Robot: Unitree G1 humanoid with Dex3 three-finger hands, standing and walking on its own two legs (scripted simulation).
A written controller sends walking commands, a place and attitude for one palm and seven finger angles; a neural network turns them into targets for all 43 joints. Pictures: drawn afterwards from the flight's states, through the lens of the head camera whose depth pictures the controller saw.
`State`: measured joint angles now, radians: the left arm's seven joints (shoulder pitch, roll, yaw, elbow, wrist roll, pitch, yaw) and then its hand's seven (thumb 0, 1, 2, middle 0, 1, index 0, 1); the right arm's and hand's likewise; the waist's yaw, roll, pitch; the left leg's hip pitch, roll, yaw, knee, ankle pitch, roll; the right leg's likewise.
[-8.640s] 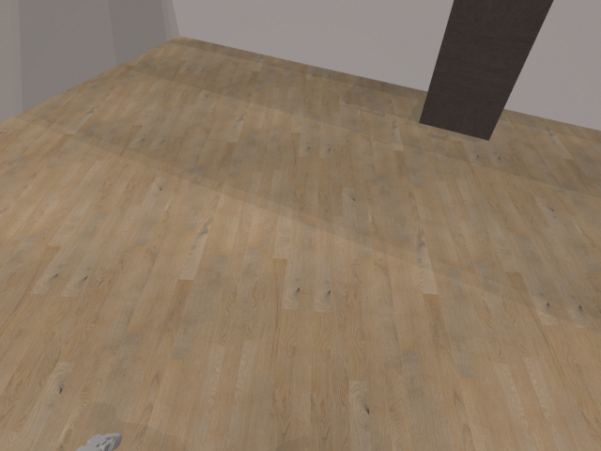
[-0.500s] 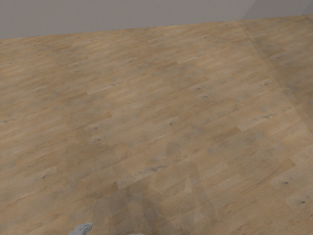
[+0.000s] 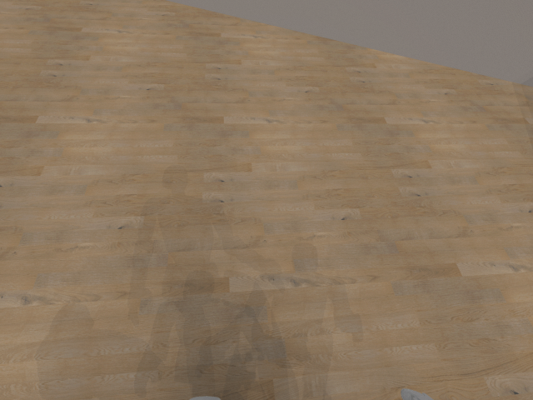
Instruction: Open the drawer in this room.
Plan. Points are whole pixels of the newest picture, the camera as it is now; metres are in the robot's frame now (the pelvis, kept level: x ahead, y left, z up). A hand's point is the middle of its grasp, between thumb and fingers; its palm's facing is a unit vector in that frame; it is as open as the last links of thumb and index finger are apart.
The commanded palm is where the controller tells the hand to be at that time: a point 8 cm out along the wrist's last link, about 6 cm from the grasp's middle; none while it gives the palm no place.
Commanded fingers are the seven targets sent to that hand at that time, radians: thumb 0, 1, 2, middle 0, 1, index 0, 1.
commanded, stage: turn or walk to find it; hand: left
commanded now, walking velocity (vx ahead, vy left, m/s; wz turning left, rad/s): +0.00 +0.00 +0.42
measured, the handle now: out of the picture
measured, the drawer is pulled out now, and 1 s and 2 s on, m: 0.00 0.00 0.00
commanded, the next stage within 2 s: none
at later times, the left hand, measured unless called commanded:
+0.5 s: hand out of the picture +0.07 +0.21 -0.14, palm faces +0.18 -0.95 -0.25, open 7.4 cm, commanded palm none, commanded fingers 0.00 0.90 0.90 -0.20 -0.30 -0.20 -0.30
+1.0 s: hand out of the picture -0.10 +0.18 -0.16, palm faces +0.46 -0.85 -0.24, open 7.4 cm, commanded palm none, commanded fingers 0.00 0.90 0.90 -0.20 -0.30 -0.20 -0.30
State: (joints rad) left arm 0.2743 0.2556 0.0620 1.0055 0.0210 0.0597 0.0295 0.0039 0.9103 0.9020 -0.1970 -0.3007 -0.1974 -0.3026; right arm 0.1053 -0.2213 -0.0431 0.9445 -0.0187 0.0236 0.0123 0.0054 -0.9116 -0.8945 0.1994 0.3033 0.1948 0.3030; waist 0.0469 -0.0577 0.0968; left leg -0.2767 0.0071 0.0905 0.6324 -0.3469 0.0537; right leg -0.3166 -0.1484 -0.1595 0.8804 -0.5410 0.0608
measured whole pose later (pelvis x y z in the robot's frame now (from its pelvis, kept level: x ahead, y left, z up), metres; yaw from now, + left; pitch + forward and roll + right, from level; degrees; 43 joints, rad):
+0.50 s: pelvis -0.01 +0.00 +0.01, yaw +11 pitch +1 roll -1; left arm 0.10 0.21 0.05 0.93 0.01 0.05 0.02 0.00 0.91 0.90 -0.19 -0.30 -0.19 -0.30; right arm 0.27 -0.20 -0.05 0.99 -0.03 0.04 -0.01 0.01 -0.91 -0.89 0.21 0.30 0.20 0.30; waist -0.05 0.02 0.06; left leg -0.27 -0.09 -0.08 0.46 -0.19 0.07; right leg -0.34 -0.04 -0.02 0.78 -0.42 0.07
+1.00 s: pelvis -0.04 -0.01 +0.01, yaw +26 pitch -1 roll +1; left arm 0.26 0.20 0.05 0.97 0.04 0.02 0.02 0.00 0.91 0.90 -0.20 -0.30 -0.20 -0.30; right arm 0.16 -0.25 -0.07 0.97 -0.02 0.07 0.01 0.01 -0.91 -0.89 0.20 0.30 0.19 0.30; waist 0.02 -0.01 0.09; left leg -0.33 0.04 0.04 0.75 -0.41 -0.06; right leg -0.20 -0.15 -0.22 0.58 -0.34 0.03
